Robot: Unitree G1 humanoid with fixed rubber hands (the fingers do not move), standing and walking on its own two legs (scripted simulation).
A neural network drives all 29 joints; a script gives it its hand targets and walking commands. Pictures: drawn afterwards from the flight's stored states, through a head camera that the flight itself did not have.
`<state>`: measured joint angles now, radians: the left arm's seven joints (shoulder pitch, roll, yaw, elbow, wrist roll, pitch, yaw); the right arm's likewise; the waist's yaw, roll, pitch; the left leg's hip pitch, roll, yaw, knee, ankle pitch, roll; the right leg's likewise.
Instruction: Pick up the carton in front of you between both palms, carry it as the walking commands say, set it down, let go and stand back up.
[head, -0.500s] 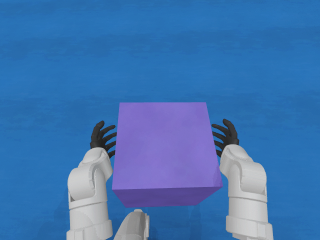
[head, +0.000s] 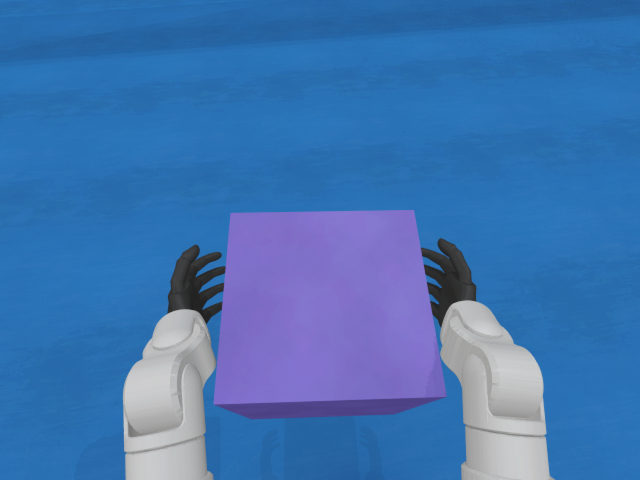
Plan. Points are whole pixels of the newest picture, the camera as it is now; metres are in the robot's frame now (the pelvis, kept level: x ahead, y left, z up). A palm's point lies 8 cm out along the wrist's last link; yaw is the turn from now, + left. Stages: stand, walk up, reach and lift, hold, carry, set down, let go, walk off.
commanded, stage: carry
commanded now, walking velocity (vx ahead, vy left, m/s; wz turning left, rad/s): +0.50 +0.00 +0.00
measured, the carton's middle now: (322, 327) +0.31 -0.01 +0.02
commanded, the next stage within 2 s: none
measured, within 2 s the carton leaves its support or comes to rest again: neither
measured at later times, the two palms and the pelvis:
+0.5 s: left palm (201, 184) +0.57 +0.17 +0.05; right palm (383, 171) +0.57 -0.13 +0.06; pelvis +0.35 +0.02 -0.02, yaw +0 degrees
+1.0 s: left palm (225, 78) +0.87 +0.15 +0.08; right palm (363, 68) +0.90 -0.15 +0.07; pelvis +0.67 -0.02 +0.00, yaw +4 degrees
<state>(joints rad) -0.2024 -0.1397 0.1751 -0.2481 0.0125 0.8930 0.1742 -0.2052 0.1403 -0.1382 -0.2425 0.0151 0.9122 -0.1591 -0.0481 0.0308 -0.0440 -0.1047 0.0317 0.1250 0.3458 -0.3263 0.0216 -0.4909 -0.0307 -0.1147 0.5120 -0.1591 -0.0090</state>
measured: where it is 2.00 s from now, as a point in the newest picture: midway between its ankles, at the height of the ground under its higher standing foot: (313, 284)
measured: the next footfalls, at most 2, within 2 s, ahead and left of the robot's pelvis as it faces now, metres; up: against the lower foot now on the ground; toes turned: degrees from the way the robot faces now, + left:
right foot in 0.04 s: +0.17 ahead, -0.12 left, +0.00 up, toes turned -6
left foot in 0.42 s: +0.45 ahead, +0.12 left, +0.00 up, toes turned +11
